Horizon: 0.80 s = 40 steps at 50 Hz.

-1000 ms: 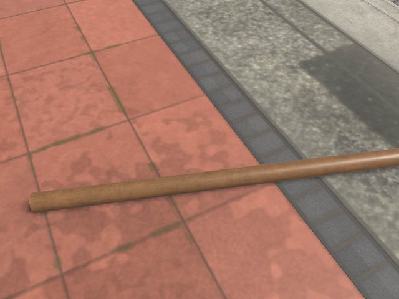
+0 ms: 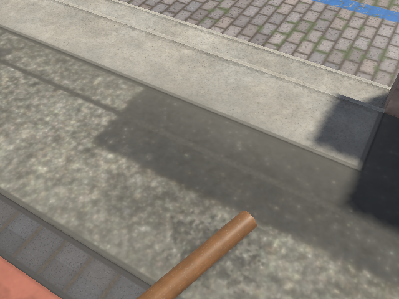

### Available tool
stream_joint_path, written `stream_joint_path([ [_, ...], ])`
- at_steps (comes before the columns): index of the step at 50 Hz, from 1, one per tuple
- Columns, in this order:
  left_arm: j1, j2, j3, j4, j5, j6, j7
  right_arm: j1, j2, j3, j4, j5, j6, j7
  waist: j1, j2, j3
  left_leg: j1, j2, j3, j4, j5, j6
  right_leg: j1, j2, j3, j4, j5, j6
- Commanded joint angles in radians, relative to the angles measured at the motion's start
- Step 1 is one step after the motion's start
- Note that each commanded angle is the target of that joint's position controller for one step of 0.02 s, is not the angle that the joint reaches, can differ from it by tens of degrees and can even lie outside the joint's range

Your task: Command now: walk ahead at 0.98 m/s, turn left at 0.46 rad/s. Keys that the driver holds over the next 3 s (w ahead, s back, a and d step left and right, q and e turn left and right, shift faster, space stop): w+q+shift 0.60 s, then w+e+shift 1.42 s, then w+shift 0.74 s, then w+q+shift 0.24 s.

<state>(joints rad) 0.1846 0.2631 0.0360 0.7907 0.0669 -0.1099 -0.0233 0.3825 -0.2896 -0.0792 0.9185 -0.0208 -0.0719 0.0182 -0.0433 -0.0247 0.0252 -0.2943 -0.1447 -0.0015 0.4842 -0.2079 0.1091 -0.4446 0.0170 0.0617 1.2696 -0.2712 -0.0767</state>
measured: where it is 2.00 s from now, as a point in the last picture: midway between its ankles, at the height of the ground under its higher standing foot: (114, 69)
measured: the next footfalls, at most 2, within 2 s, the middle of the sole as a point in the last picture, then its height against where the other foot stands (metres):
right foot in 0.26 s outside the picture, level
left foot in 0.70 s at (139, 231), level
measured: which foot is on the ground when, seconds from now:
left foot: down 0.00-0.26, up 0.28-0.68, down 0.70-1.00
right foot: up 0.00-0.24, down 0.26-0.70, up 0.72-1.00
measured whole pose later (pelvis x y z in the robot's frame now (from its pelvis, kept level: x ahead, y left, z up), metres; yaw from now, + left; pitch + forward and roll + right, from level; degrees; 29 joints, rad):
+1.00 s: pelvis +0.83 +0.23 +0.00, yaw +27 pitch +2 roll +0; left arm 0.17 0.27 0.04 0.78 0.00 -0.02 -0.04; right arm 0.50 -0.25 -0.04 0.92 -0.02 -0.12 0.00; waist -0.05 -0.02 0.01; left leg 0.06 -0.09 0.18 0.25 -0.35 0.10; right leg -0.72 -0.09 0.02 1.19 -0.10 -0.08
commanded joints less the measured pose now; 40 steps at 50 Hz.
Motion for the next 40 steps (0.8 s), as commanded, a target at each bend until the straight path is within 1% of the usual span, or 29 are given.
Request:
stream_joint_path([
  [1, -0.02, 0.03, -0.019, -0.124, 0.022, 0.005, -0.007, 0.035, -0.057, 0.001, -0.037, 0.012, -0.034, -0.006, 0.072, 0.043, 0.031, 0.067, 0.269, -0.489, -0.302, -0.068, 0.203, -0.229, -0.091, 0.029, -0.123, -0.042, 0.053],
  [3, -0.15, 0.036, -0.035, -0.187, 0.007, 0.007, -0.016, 0.046, -0.076, -0.004, -0.058, 0.01, -0.038, -0.01, 0.055, 0.034, 0.078, -0.039, 0.253, -0.442, -0.366, -0.014, 0.2, -0.197, -0.101, -0.012, -0.308, 0.06, 0.087],
  [5, -0.258, 0.02, -0.053, -0.227, -0.016, 0.004, -0.03, 0.032, -0.099, -0.016, -0.082, 0.011, -0.039, -0.008, 0.028, 0.061, 0.097, -0.15, 0.191, -0.362, -0.399, 0.062, 0.149, -0.023, -0.069, -0.053, -0.533, 0.221, 0.103],
  [9, -0.29, 0.052, -0.046, -0.244, -0.032, 0.002, -0.01, 0.101, -0.137, -0.032, -0.082, 0.035, -0.032, 0.003, -0.016, 0.071, 0.034, 0.012, 0.207, -0.367, -0.292, 0.39, 0.092, 0.111, -0.014, -0.064, -0.701, 0.341, 0.097],
  [11, -0.187, 0.095, -0.023, -0.22, -0.035, -0.001, 0.011, 0.124, -0.155, -0.037, -0.076, 0.029, -0.025, -0.003, 0.029, 0.072, -0.069, 0.128, 0.202, -0.361, -0.07, 0.63, 0.057, 0.243, 0.032, -0.067, -0.763, 0.203, 0.078],
  [12, -0.046, 0.124, -0.006, -0.19, -0.031, -0.006, 0.025, 0.105, -0.178, -0.043, -0.078, 0.031, -0.025, -0.001, 0.11, 0.059, -0.156, 0.09, 0.16, -0.327, 0.131, 0.672, 0.037, 0.424, 0.026, -0.067, -0.775, 0.17, 0.065],
  [13, 0.152, 0.185, 0.021, -0.153, -0.019, -0.011, 0.047, 0.061, -0.161, -0.041, -0.096, 0.035, -0.032, 0.003, 0.206, 0.053, -0.255, -0.077, 0.12, -0.305, 0.384, 0.514, 0.023, 0.68, -0.082, 0.017, -0.74, 0.057, 0.043],
  [14, 0.363, 0.253, 0.045, -0.119, 0.008, -0.008, 0.064, 0.027, 0.002, -0.003, -0.137, 0.027, -0.041, -0.005, 0.25, -0.128, -0.373, -0.276, 0.069, -0.216, 0.726, -0.202, 0.032, 0.896, -0.386, 0.315, -0.75, -0.195, 0.024],
  [15, 0.26, 0.306, 0.058, -0.129, 0.011, 0.002, 0.053, 0.115, 0.012, 0.013, -0.216, 0.08, -0.034, -0.009, 0.129, -0.374, -0.451, -0.481, 0.062, -0.124, 0.931, -0.272, 0.018, 0.901, -0.556, 0.846, -0.985, -0.42, -0.081],
  [16, 0.15, 0.176, 0.047, -0.15, 0.006, 0.009, 0.045, 0.033, -0.05, 0.007, -0.176, 0.042, -0.006, -0.018, 0.127, -0.161, -0.262, -0.568, 0.151, -0.091, 0.996, -0.16, 0.017, 0.741, -0.478, 0.732, -0.999, -0.547, -0.096],
  [17, 0.117, 0.092, 0.025, -0.146, -0.006, 0.007, 0.035, -0.05, -0.055, 0.003, -0.183, 0.017, 0.006, -0.006, 0.135, -0.057, -0.147, -0.58, 0.174, -0.069, 0.985, -0.103, 0.011, 0.623, -0.422, 0.538, -0.987, -0.388, -0.08],
  [18, 0.126, 0.07, 0.02, -0.122, -0.003, 0.002, 0.028, -0.091, -0.037, 0.004, -0.193, 0.007, 0.015, 0.007, 0.117, -0.005, -0.081, -0.571, 0.199, -0.064, 0.984, -0.09, 0.004, 0.526, -0.383, 0.402, -1.0, -0.192, -0.065],
  [19, 0.147, 0.054, 0.015, -0.086, -0.011, -0.003, 0.029, -0.126, -0.015, 0.007, -0.21, -0.008, 0.028, 0.023, 0.095, -0.004, -0.036, -0.563, 0.226, -0.068, 0.969, -0.085, 0.007, 0.452, -0.33, 0.277, -1.017, -0.083, -0.037],
  [20, 0.168, 0.043, 0.013, -0.052, -0.02, -0.012, 0.026, -0.135, 0.014, 0.014, -0.234, -0.009, 0.042, 0.034, 0.068, -0.06, -0.012, -0.58, 0.243, -0.066, 0.969, -0.082, 0.004, 0.42, -0.326, 0.206, -1.024, -0.017, -0.023],
  [22, 0.242, 0.01, 0.009, 0.017, -0.037, -0.028, 0.013, -0.229, 0.06, 0.032, -0.304, -0.014, 0.065, 0.034, 0.056, -0.112, -0.002, -0.673, 0.247, -0.035, 1.09, -0.11, 0.014, 0.431, -0.32, 0.096, -1.032, 0.184, -0.009],
  [25, 0.134, 0.02, 0.009, 0.019, -0.035, -0.035, 0.011, -0.349, 0.028, 0.053, -0.396, -0.007, 0.073, 0.046, -0.02, -0.047, 0.061, -0.591, 0.259, -0.048, 0.859, 0.037, 0.021, 0.232, -0.258, -0.134, -1.158, 0.228, 0.053],
  [26, 0.108, 0.069, 0.017, 0.008, -0.038, -0.038, 0.016, -0.353, 0.008, 0.054, -0.394, -0.001, 0.076, 0.061, -0.026, -0.042, 0.094, -0.5, 0.247, 0.009, 0.7, 0.105, 0.016, 0.174, -0.233, -0.203, -1.208, 0.279, 0.038],
  [27, 0.129, 0.075, 0.018, 0.019, -0.039, -0.041, 0.019, -0.359, -0.029, 0.042, -0.374, -0.011, 0.074, 0.069, -0.008, -0.009, 0.096, -0.444, 0.202, 0.111, 0.679, 0.141, 0.026, 0.204, -0.204, -0.25, -1.199, 0.456, 0.037],
  [28, 0.171, 0.075, 0.014, 0.039, -0.043, -0.044, 0.024, -0.348, -0.025, 0.041, -0.362, -0.018, 0.075, 0.069, -0.003, -0.009, 0.067, -0.421, 0.18, 0.144, 0.696, 0.163, 0.05, 0.277, -0.182, -0.304, -1.144, 0.724, 0.061],
  [29, 0.173, 0.11, 0.018, 0.041, -0.044, -0.053, 0.023, -0.348, 0.002, 0.056, -0.382, -0.011, 0.071, 0.07, -0.035, -0.017, 0.082, -0.367, 0.212, 0.118, 0.468, 0.266, 0.068, 0.3, -0.194, -0.333, -1.124, 0.785, 0.082],
  [31, 0.268, 0.166, 0.03, 0.057, -0.05, -0.044, 0.037, -0.385, -0.012, 0.058, -0.371, -0.026, 0.062, 0.071, 0.003, -0.037, 0.045, -0.244, 0.123, 0.193, 0.334, 0.233, 0.086, 0.43, -0.234, -0.322, -1.049, 1.095, 0.077],
  [32, 0.273, 0.204, 0.036, 0.059, -0.039, -0.028, 0.048, -0.332, -0.031, 0.054, -0.349, -0.031, 0.054, 0.065, -0.033, -0.066, -0.001, -0.139, 0.086, 0.174, 0.289, 0.163, 0.093, 0.459, -0.259, -0.305, -0.962, 1.197, 0.057],
  [34, 0.218, 0.266, 0.051, 0.044, -0.02, 0.01, 0.06, 0.039, -0.121, 0.009, -0.229, -0.027, 0.037, 0.041, -0.211, -0.09, -0.141, 0.255, 0.047, 0.078, 0.16, 0.074, 0.129, 0.401, -0.289, -0.27, -0.536, 1.28, -0.004],
  [35, 0.201, 0.237, 0.05, 0.039, -0.026, 0.024, 0.058, 0.13, -0.183, -0.023, -0.178, -0.022, 0.043, 0.018, -0.243, -0.021, -0.18, 0.463, 0.105, -0.012, 0.086, 0.033, 0.14, 0.23, -0.185, -0.275, -0.145, 0.795, -0.008],
  [36, 0.286, 0.046, 0.006, -0.013, -0.021, 0.017, 0.043, 0.058, -0.269, -0.03, -0.201, -0.031, 0.04, 0.003, -0.069, 0.284, -0.24, 0.664, 0.359, -0.284, 0.222, 0.22, 0.11, -0.11, -0.049, -0.201, 0.296, -0.308, 0.0],
  [37, 0.334, 0.074, 0.001, -0.065, -0.091, 0.0, 0.039, 0.083, -0.289, -0.04, -0.24, -0.036, 0.044, -0.005, -0.097, 0.243, -0.5, 0.802, 0.542, -0.684, -0.025, -0.074, 0.217, -0.289, 0.018, 0.076, 0.433, -0.24, -0.019],
  [38, 0.189, 0.123, 0.01, -0.075, -0.093, -0.004, 0.039, 0.056, -0.224, -0.035, -0.224, -0.037, 0.04, -0.014, -0.106, 0.082, -0.299, 0.632, 0.509, -0.663, -0.173, -0.239, 0.188, -0.383, -0.03, 0.037, 0.413, -0.11, -0.008],
  [39, 0.161, 0.11, 0.007, -0.072, -0.082, 0.001, 0.031, 0.011, -0.164, -0.016, -0.196, -0.034, 0.026, -0.019, -0.043, 0.04, -0.086, 0.422, 0.488, -0.551, -0.208, -0.24, 0.164, -0.404, -0.075, 0.003, 0.357, -0.063, -0.005],
  [40, 0.137, 0.078, -0.005, -0.066, -0.057, 0.018, 0.027, -0.022, -0.121, -0.007, -0.173, -0.027, 0.003, -0.014, 0.008, -0.044, -0.011, 0.263, 0.45, -0.447, -0.232, -0.17, 0.13, -0.357, -0.12, 0.017, 0.27, -0.037, -0.004],
])
Over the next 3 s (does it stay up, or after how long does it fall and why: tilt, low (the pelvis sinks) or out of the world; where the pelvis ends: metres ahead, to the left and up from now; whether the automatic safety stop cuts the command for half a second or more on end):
stays up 2.49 -0.15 -0.30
